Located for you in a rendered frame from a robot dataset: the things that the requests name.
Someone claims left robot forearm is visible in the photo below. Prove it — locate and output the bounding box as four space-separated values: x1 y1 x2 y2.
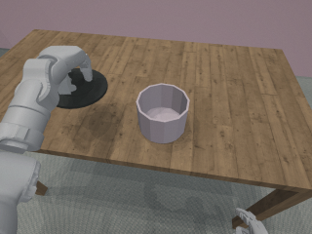
0 53 68 154

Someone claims knob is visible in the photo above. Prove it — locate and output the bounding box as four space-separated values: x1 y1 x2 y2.
67 71 85 88

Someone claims table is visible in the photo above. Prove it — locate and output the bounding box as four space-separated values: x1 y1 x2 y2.
0 29 312 229

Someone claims lid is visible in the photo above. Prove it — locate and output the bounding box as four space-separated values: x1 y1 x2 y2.
57 68 108 109

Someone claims right robot hand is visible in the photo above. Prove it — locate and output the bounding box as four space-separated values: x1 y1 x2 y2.
233 208 268 234

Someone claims pot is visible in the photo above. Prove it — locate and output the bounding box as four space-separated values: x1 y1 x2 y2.
136 83 190 144

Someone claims left robot hand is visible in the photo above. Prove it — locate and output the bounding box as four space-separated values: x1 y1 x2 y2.
39 45 93 95

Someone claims robot left upper arm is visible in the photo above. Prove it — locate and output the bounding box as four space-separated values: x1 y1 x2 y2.
0 150 41 234

